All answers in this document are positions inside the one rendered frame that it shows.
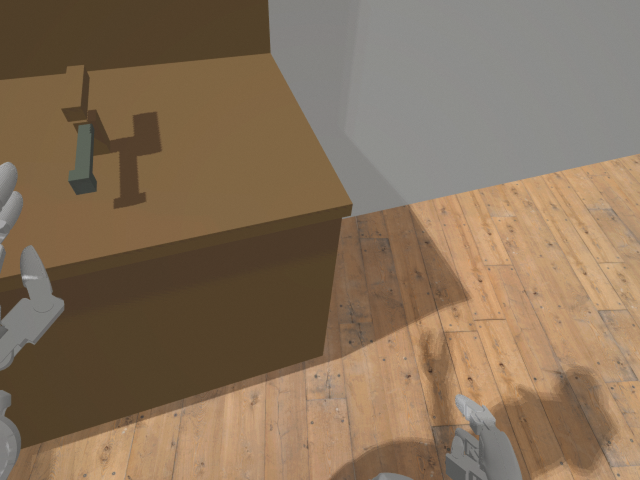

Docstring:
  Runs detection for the robot right hand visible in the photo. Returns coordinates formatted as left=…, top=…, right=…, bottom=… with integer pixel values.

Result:
left=446, top=394, right=523, bottom=480

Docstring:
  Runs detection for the robot left hand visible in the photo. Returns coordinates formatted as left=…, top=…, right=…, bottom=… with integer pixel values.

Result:
left=0, top=162, right=64, bottom=371

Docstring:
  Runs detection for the left robot forearm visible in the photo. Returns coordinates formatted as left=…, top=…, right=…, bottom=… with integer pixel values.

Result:
left=0, top=390, right=21, bottom=480

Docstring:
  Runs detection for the tap lever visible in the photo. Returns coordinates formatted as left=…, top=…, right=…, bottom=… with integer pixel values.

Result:
left=68, top=124, right=97, bottom=195

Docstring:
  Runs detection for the counter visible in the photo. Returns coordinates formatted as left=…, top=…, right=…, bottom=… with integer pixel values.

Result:
left=0, top=0, right=353, bottom=449

